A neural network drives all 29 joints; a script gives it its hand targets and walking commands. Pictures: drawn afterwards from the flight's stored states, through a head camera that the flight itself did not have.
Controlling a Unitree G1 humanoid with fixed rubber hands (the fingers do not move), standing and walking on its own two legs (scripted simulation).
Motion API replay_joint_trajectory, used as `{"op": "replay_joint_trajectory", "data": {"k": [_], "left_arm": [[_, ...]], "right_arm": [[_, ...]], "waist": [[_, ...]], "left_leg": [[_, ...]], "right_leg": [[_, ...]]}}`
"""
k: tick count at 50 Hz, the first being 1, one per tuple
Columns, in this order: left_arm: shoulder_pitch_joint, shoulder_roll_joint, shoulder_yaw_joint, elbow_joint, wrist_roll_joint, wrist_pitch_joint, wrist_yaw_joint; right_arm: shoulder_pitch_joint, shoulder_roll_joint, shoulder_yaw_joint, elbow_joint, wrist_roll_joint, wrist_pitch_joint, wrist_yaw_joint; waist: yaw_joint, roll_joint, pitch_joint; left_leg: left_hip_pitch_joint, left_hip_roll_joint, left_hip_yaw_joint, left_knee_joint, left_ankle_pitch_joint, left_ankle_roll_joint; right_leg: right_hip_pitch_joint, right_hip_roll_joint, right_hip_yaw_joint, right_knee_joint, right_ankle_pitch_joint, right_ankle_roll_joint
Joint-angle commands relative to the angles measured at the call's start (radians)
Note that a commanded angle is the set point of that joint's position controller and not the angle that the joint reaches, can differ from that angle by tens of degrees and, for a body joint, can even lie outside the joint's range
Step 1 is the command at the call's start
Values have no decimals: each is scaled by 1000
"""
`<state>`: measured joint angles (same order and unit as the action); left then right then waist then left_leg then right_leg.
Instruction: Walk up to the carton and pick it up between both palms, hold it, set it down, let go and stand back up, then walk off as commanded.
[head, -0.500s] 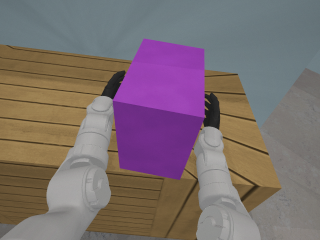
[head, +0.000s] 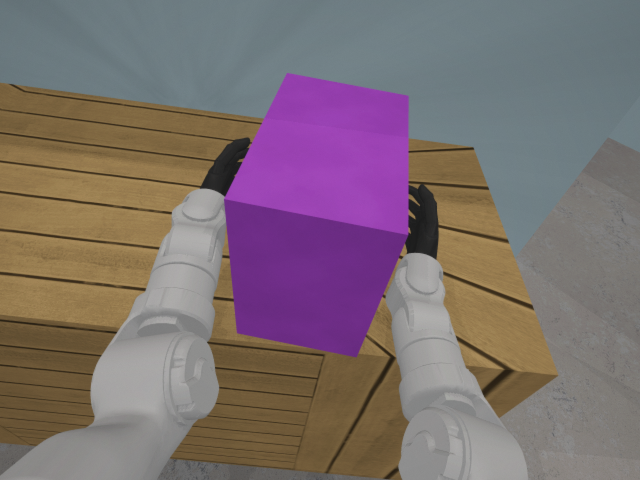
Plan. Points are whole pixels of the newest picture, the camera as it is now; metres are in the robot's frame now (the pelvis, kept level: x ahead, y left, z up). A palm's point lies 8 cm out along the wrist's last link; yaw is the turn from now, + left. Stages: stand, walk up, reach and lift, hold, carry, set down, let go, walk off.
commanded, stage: reach and lift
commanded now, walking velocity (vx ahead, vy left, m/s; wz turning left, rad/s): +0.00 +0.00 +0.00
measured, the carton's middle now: (321, 215) +0.45 -0.01 +0.10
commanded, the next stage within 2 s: none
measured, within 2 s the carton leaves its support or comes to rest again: leaves its support in 0.12 s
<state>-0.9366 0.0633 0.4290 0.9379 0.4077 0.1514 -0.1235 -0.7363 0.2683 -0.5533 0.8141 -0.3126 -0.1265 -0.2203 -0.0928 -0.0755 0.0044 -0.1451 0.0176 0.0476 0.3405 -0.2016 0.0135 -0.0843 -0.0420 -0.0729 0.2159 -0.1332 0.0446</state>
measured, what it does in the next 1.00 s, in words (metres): stands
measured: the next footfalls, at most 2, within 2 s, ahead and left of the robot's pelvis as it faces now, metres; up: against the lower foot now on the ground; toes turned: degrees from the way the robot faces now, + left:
none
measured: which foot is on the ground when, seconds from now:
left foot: down 0.00-1.00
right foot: down 0.00-1.00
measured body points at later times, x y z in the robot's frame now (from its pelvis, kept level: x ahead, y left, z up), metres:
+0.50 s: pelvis -0.03 -0.01 +0.00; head -0.02 +0.02 +0.45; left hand +0.44 +0.10 +0.17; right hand +0.37 -0.15 +0.13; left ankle -0.01 +0.10 -0.75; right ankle -0.02 -0.15 -0.75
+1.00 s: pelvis -0.01 -0.01 +0.00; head -0.04 +0.03 +0.45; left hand +0.43 +0.12 +0.21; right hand +0.39 -0.14 +0.18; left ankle -0.01 +0.10 -0.75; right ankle -0.02 -0.15 -0.75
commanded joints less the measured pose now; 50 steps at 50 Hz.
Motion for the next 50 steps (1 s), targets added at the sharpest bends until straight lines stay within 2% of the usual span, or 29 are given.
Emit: {"op": "replay_joint_trajectory", "data": {"k": [1,3,6,7,8,9,12,14,15,17,19,22,23,24,26,27,30,31,32,34,36,38,39,42,44,46,48,49,50], "left_arm": [[-648,-612,-314,-49,-71,-98,-117],[-675,-609,-336,-48,-94,-113,-97],[-770,-632,-369,-52,-113,-169,-80],[-743,-626,-369,-47,-119,-185,-71],[-781,-642,-356,-23,-120,-193,-73],[-743,-620,-321,28,-103,-190,-73],[-791,-612,-276,32,-106,-235,-71],[-745,-603,-234,113,-80,-231,-75],[-789,-585,-240,95,-76,-242,-75],[-786,-594,-209,138,-71,-243,-78],[-753,-584,-202,171,-74,-232,-76],[-802,-586,-239,84,-92,-252,-59],[-752,-569,-192,138,-72,-228,-55],[-757,-585,-222,134,-78,-210,-51],[-723,-625,-243,123,-95,-181,-54],[-758,-621,-252,100,-107,-181,-53],[-731,-622,-260,76,-121,-150,-39],[-762,-628,-299,41,-130,-145,-36],[-771,-645,-320,17,-145,-150,-34],[-754,-667,-382,1,-195,-140,-15],[-832,-702,-469,-119,-254,-142,5],[-804,-734,-522,-146,-283,-123,8],[-764,-730,-497,-150,-271,-83,9],[-718,-689,-459,-209,-265,-2,-16],[-725,-672,-447,-232,-244,64,-38],[-729,-664,-460,-243,-264,95,-52],[-758,-682,-473,-273,-258,115,-46],[-737,-684,-482,-276,-256,137,-38],[-745,-677,-499,-351,-261,145,-35]], "right_arm": [[-758,434,365,-30,-20,-124,111],[-777,394,351,-15,-27,-147,117],[-846,403,366,2,-14,-191,109],[-818,419,361,50,-18,-198,112],[-864,403,345,55,-30,-212,111],[-848,413,353,82,-16,-214,112],[-964,414,360,27,-13,-248,106],[-945,386,350,66,-32,-254,104],[-917,378,321,87,-43,-257,96],[-940,362,313,98,-52,-257,103],[-900,361,309,113,-47,-246,97],[-947,382,348,86,-38,-257,96],[-902,373,324,130,-51,-224,110],[-939,390,341,114,-40,-222,107],[-950,374,347,53,-18,-209,101],[-967,391,357,31,-13,-204,95],[-967,372,389,17,11,-173,109],[-1006,380,399,-5,33,-160,106],[-1006,400,441,-29,60,-160,109],[-1079,418,491,-106,120,-135,118],[-1068,472,574,-112,163,-111,117],[-1066,465,609,-168,212,-89,108],[-965,448,629,-136,220,-50,105],[-868,394,635,-104,297,42,72],[-917,368,622,-148,324,73,56],[-1044,365,675,-308,357,72,50],[-1055,348,698,-309,383,89,56],[-1044,331,667,-293,394,99,56],[-990,331,667,-261,400,118,54]], "waist": [[-15,196,-580],[-20,230,-626],[-49,191,-678],[-22,219,-648],[-30,219,-667],[9,215,-588],[7,144,-669],[39,120,-583],[10,116,-572],[37,123,-549],[25,101,-533],[61,115,-634],[72,110,-558],[56,99,-540],[63,104,-570],[35,87,-570],[70,95,-590],[37,114,-617],[58,109,-683],[49,160,-750],[53,140,-883],[26,172,-911],[45,163,-841],[0,146,-651],[-4,152,-557],[-10,97,-604],[4,141,-615],[-27,174,-608],[-25,173,-621]], "left_leg": [[241,-29,67,53,631,-120],[278,-15,49,73,677,-127],[255,-12,44,88,675,-133],[246,-8,46,78,686,-128],[224,-18,60,74,647,-132],[189,-23,73,42,572,-113],[81,-37,84,3,434,-77],[59,-29,88,-23,386,-68],[62,-24,89,-46,322,-59],[24,-25,89,-71,243,-44],[44,-23,93,-79,189,-34],[27,-30,109,-71,239,-41],[32,-26,106,-91,194,-26],[31,-31,118,-85,184,-26],[80,-30,112,-83,209,-34],[67,-33,105,-66,209,-35],[104,-31,98,-63,245,-39],[91,-41,107,-49,245,-55],[113,-40,98,-43,272,-49],[142,-38,85,3,386,-61],[185,-25,59,38,481,-63],[227,-29,50,69,553,-85],[239,-20,31,81,588,-84],[240,-41,35,67,562,-83],[200,-57,42,33,489,-73],[198,-60,22,49,494,-70],[226,-61,9,61,523,-79],[274,-52,9,67,575,-90],[309,-46,1,82,610,-101]], "right_leg": [[137,98,-92,54,359,0],[96,92,-96,46,344,-13],[108,108,-87,51,394,-13],[121,101,-75,53,384,-15],[126,95,-81,52,377,-23],[151,80,-56,45,357,-23],[255,72,-50,76,452,-15],[269,62,-43,66,440,-9],[271,60,-44,51,391,-9],[242,51,-37,39,316,-21],[222,47,-51,31,268,-18],[206,61,-53,41,287,-21],[193,54,-37,23,229,-20],[183,67,-36,10,193,-12],[189,71,-55,4,193,-19],[179,73,-54,3,214,-13],[201,74,-26,17,221,-5],[179,84,-40,12,213,-13],[177,80,-37,26,232,-10],[128,87,-36,42,296,-11],[154,85,-32,72,342,-11],[135,90,-27,82,378,-13],[156,95,-14,72,380,-14],[180,90,-18,69,422,-9],[218,80,-19,68,427,-2],[237,79,-31,84,472,4],[207,82,-30,76,435,-5],[179,96,-35,65,409,-12],[170,101,-42,65,398,-13]]}}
